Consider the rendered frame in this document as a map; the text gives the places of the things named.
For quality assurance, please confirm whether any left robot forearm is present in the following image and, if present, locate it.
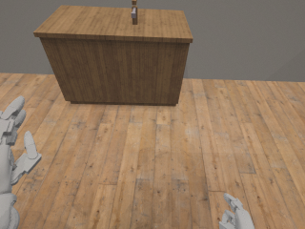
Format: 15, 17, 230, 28
0, 193, 20, 229

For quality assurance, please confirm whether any counter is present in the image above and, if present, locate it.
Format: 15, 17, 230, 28
33, 0, 193, 107

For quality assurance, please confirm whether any right robot hand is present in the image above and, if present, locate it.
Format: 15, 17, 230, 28
219, 193, 255, 229

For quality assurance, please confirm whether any left robot hand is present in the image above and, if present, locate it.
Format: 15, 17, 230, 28
0, 95, 42, 195

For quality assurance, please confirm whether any tap lever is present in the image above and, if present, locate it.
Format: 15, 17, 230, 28
131, 8, 136, 18

